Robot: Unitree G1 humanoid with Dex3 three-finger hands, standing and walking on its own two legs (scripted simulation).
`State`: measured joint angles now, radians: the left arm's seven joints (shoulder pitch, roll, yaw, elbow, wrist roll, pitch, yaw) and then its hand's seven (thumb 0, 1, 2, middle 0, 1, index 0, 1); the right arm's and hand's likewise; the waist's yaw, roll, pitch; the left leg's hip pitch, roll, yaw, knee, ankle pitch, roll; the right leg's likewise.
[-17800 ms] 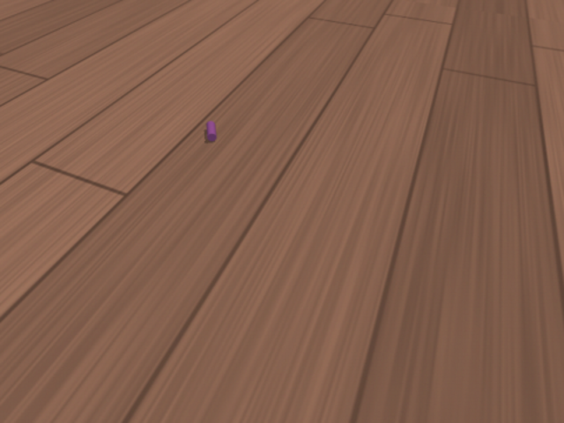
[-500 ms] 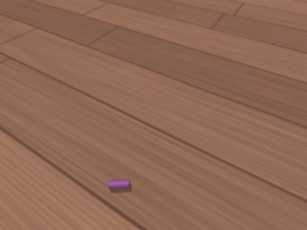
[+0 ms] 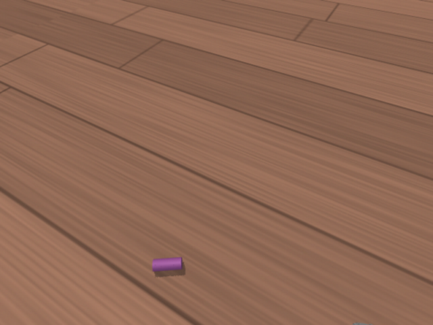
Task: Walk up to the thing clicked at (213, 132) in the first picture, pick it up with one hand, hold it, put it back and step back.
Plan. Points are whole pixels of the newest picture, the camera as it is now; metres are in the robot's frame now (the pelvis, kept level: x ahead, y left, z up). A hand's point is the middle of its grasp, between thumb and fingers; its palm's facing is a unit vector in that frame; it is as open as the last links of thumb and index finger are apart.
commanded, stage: walk up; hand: left
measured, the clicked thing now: (167, 264) +0.49 +0.24 -0.75
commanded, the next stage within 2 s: stand in 0.44 s
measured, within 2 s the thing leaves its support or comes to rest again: neither
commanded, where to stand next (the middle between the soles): +0.11 -0.02 m, yaw +1 degrees
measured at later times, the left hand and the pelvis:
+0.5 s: hand out of the picture +0.09 +0.25 -0.16, palm faces -0.01 -0.95 -0.32, open 7.4 cm; pelvis +0.00 +0.00 +0.00, yaw +0 degrees
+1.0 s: hand out of the picture +0.08 +0.25 -0.15, palm faces -0.03 -0.94 -0.34, open 7.4 cm; pelvis +0.00 +0.00 +0.00, yaw +0 degrees
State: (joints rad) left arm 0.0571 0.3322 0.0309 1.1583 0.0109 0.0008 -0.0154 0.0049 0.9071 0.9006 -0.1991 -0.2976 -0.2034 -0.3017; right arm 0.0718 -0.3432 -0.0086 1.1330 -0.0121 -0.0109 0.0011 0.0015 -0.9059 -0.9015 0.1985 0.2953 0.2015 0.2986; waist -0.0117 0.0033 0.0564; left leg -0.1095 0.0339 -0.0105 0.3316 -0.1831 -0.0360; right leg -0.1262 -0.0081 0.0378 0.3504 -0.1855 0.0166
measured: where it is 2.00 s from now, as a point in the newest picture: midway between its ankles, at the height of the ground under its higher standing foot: outside the picture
